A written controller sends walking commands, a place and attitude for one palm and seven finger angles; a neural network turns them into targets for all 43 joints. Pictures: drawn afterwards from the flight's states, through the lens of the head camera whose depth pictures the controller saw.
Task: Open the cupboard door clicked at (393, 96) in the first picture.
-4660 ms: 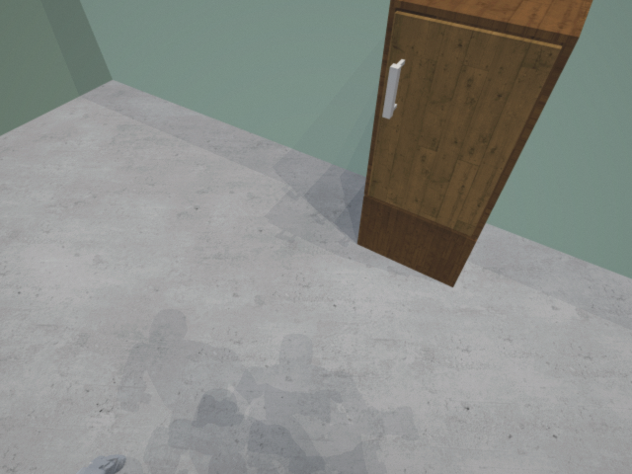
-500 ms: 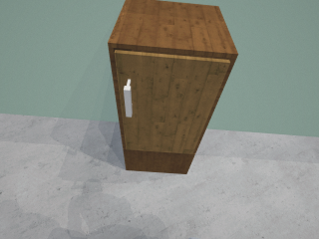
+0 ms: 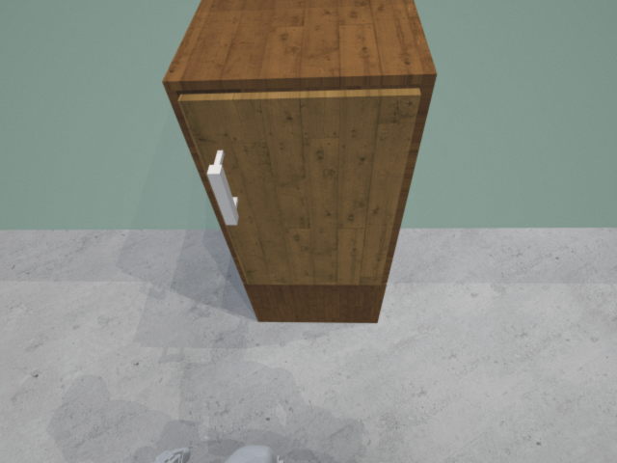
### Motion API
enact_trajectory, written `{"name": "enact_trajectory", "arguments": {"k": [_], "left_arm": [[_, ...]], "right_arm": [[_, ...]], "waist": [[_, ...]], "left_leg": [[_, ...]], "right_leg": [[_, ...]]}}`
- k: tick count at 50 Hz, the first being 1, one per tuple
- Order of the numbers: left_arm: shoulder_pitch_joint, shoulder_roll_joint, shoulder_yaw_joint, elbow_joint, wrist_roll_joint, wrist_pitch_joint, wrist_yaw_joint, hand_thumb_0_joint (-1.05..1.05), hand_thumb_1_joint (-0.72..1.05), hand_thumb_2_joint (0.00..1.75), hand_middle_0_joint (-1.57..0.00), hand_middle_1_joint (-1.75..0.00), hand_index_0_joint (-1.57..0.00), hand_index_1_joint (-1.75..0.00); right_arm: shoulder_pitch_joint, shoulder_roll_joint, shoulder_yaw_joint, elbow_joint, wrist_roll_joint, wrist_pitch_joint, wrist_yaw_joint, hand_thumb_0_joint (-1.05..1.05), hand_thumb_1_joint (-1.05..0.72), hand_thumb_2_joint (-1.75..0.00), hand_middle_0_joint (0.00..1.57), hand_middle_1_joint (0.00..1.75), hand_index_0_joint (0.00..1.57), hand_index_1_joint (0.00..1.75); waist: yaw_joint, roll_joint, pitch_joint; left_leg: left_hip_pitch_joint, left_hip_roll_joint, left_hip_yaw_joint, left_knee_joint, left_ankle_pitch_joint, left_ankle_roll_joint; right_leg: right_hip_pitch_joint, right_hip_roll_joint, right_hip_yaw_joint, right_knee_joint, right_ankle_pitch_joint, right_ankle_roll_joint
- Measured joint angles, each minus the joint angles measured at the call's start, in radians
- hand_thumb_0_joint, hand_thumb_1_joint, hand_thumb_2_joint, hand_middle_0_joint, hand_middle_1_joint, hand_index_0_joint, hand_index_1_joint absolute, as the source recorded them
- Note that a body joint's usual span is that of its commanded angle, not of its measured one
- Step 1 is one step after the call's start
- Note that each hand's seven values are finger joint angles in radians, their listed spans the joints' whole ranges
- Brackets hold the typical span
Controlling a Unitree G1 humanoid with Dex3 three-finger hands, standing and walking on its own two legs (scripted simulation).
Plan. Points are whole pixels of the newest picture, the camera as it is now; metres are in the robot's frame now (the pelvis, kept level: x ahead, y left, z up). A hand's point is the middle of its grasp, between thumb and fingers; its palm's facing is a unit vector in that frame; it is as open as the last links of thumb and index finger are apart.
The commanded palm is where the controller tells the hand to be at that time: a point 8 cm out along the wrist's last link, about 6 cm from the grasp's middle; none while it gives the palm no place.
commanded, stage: come to a stop and stand still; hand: left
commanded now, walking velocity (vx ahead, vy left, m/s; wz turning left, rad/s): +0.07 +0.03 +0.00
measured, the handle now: (226, 188) +0.56 +0.19 -0.03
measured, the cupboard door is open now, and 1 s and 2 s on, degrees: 0 0 0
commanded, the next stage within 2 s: look again from close up in 0.60 s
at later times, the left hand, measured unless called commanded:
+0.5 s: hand out of the picture -0.06 +0.21 -0.17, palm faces +0.03 -0.98 -0.19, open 7.4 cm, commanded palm none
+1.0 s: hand out of the picture -0.02 +0.20 -0.17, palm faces +0.02 -0.97 -0.24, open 7.4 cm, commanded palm none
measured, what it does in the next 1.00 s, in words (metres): steps on the spot: left foot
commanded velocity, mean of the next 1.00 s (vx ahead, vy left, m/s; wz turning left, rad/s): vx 0.00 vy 0.00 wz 0.00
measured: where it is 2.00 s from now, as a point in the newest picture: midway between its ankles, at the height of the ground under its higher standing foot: outside the picture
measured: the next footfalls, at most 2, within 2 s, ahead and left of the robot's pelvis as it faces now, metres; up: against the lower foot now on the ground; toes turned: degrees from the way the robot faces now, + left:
left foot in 0.16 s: +0.02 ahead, +0.13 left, +0.00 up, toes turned +2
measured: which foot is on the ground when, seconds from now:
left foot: up 0.00-0.14, down 0.16-1.00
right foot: down 0.00-1.00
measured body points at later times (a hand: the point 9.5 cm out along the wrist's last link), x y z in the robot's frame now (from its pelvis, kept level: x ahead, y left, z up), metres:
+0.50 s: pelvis -0.03 +0.04 +0.01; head -0.02 +0.03 +0.46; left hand -0.06 +0.26 -0.15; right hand -0.01 -0.19 -0.15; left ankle -0.04 +0.14 -0.74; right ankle -0.02 -0.10 -0.74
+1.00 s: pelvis -0.04 +0.02 +0.00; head -0.04 +0.00 +0.45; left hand -0.02 +0.26 -0.15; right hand -0.04 -0.18 -0.17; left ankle -0.04 +0.14 -0.74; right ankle -0.02 -0.10 -0.74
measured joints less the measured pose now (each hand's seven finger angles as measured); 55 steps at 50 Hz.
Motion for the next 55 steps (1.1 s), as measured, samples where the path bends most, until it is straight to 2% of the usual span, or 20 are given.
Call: {"name": "enact_trajectory", "arguments": {"k": [5, 8, 11, 13, 16, 19, 23, 35, 37, 43, 55], "left_arm": [[0.029, 0.021, 0.005, 0.013, 0.005, 0.002, -0.008, 0.0, 0.91, 0.9, -0.2, -0.3, -0.2, -0.3], [0.054, 0.039, 0.008, 0.033, -0.002, 0.012, -0.01, 0.0, 0.91, 0.9, -0.2, -0.3, -0.2, -0.3], [0.076, 0.063, 0.013, 0.064, -0.01, 0.032, -0.011, 0.0, 0.91, 0.9, -0.2, -0.3, -0.2, -0.3], [0.094, 0.071, 0.011, 0.083, -0.007, 0.04, -0.014, 0.0, 0.91, 0.9, -0.2, -0.3, -0.2, -0.3], [0.124, 0.072, 0.002, 0.103, -0.006, 0.032, -0.017, 0.0, 0.91, 0.9, -0.2, -0.3, -0.2, -0.3], [0.147, 0.063, -0.011, 0.136, -0.008, 0.014, -0.013, 0.0, 0.91, 0.9, -0.19, -0.3, -0.2, -0.3], [0.165, 0.035, -0.029, 0.178, -0.014, 0.003, -0.012, 0.0, 0.91, 0.9, -0.19, -0.3, -0.2, -0.3], [0.156, -0.008, -0.042, 0.19, -0.015, -0.008, -0.005, 0.0, 0.91, 0.9, -0.19, -0.3, -0.2, -0.3], [0.155, -0.015, -0.051, 0.179, -0.012, -0.024, 0.008, 0.0, 0.91, 0.9, -0.2, -0.3, -0.2, -0.3], [0.161, -0.001, -0.053, 0.146, -0.01, -0.028, 0.0, 0.01, 0.91, 0.9, -0.2, -0.3, -0.2, -0.3], [0.137, 0.023, -0.04, 0.106, -0.016, -0.029, -0.006, 0.0, 0.91, 0.9, -0.19, -0.3, -0.2, -0.3]], "right_arm": [[-0.012, 0.0, 0.014, -0.015, 0.003, -0.014, 0.006, 0.0, -0.92, -0.9, 0.2, 0.3, 0.2, 0.3], [-0.001, 0.006, 0.027, -0.021, 0.004, -0.033, 0.006, 0.0, -0.91, -0.9, 0.2, 0.3, 0.2, 0.3], [0.023, 0.036, 0.042, -0.009, -0.004, -0.042, 0.004, 0.0, -0.92, -0.9, 0.2, 0.3, 0.2, 0.3], [0.045, 0.053, 0.054, 0.003, -0.006, -0.041, 0.001, 0.0, -0.91, -0.9, 0.2, 0.3, 0.2, 0.3], [0.062, 0.059, 0.058, 0.027, -0.004, -0.043, -0.013, 0.0, -0.93, -0.9, 0.2, 0.3, 0.2, 0.3], [0.059, 0.056, 0.06, 0.051, 0.004, -0.051, -0.015, 0.0, -0.94, -0.9, 0.2, 0.3, 0.2, 0.3], [0.056, 0.044, 0.061, 0.071, 0.01, -0.062, -0.013, 0.0, -0.94, -0.9, 0.2, 0.3, 0.2, 0.3], [0.114, 0.075, 0.074, 0.125, 0.008, -0.061, -0.008, 0.0, -0.92, -0.9, 0.2, 0.3, 0.2, 0.3], [0.123, 0.074, 0.078, 0.108, 0.008, -0.06, 0.0, 0.0, -0.92, -0.9, 0.2, 0.3, 0.2, 0.3], [0.159, 0.069, 0.083, 0.039, -0.003, -0.071, 0.005, 0.0, -0.91, -0.9, 0.2, 0.3, 0.2, 0.3], [0.149, 0.051, 0.088, 0.037, -0.003, -0.08, -0.001, 0.01, -0.92, -0.9, 0.2, 0.3, 0.2, 0.3]], "waist": [[0.027, -0.03, -0.024], [0.032, -0.037, -0.046], [0.035, -0.075, -0.06], [0.037, -0.082, -0.075], [0.043, -0.085, -0.087], [0.049, -0.079, -0.079], [0.029, -0.045, -0.061], [0.017, -0.04, -0.071], [0.012, -0.029, -0.067], [-0.006, -0.01, -0.074], [-0.001, -0.005, -0.084]], "left_leg": [[0.096, 0.012, 0.014, -0.253, 0.018, 0.012], [0.187, 0.018, 0.026, -0.469, 0.118, 0.028], [0.203, 0.0, 0.034, -0.504, 0.152, 0.055], [0.216, -0.008, 0.032, -0.541, 0.173, 0.064], [0.227, -0.024, 0.038, -0.586, 0.201, 0.072], [0.224, -0.032, 0.055, -0.587, 0.204, 0.074], [0.24, -0.022, 0.054, -0.611, 0.221, 0.072], [0.25, -0.016, 0.053, -0.643, 0.248, 0.064], [0.218, -0.006, 0.049, -0.594, 0.23, 0.06], [0.18, -0.011, 0.044, -0.508, 0.183, 0.063], [0.21, -0.011, 0.046, -0.548, 0.197, 0.053]], "right_leg": [[-0.002, -0.002, -0.004, -0.028, 0.033, 0.008], [-0.017, 0.004, -0.013, -0.014, 0.038, 0.023], [-0.016, -0.007, 0.005, -0.001, -0.009, 0.044], [-0.006, -0.006, 0.026, 0.022, -0.056, 0.051], [0.031, -0.011, 0.054, 0.024, -0.054, 0.055], [0.083, -0.015, 0.077, -0.062, -0.019, 0.07], [0.104, -0.003, 0.075, -0.099, 0.009, 0.072], [0.109, 0.004, 0.073, -0.119, 0.029, 0.061], [0.091, 0.011, 0.069, -0.099, 0.024, 0.058], [0.05, 0.003, 0.067, -0.002, -0.029, 0.056], [0.062, 0.004, 0.069, -0.007, -0.035, 0.046]]}}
